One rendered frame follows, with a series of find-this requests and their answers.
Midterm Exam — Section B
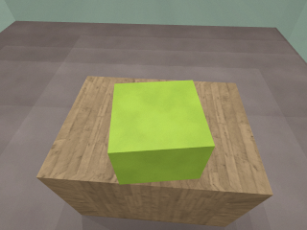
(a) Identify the carton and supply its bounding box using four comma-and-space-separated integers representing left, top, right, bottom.
107, 80, 215, 185

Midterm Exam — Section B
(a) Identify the pedestal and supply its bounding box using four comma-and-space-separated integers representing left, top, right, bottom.
36, 76, 273, 227

